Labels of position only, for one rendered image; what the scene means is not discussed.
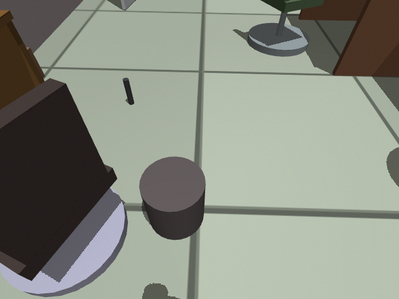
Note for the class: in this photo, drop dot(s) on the office chair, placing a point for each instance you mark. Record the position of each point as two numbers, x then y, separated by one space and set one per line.
280 39
61 223

